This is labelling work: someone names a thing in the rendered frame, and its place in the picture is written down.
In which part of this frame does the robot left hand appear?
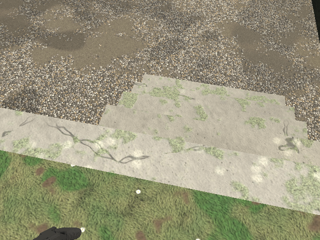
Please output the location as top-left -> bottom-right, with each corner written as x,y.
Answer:
33,226 -> 82,240

